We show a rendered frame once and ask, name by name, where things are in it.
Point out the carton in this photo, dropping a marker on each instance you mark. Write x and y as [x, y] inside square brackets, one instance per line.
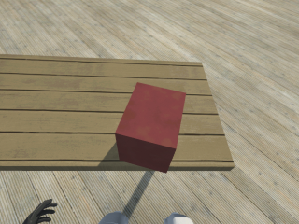
[147, 134]

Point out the robot right thigh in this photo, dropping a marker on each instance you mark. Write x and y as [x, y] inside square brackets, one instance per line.
[177, 219]

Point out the robot left thigh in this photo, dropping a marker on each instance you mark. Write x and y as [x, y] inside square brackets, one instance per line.
[114, 218]

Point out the table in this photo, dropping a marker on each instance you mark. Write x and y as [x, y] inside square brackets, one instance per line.
[60, 113]

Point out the robot thigh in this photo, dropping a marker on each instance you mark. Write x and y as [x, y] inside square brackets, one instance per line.
[114, 218]
[177, 219]

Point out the left robot hand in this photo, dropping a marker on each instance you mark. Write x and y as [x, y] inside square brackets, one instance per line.
[35, 216]

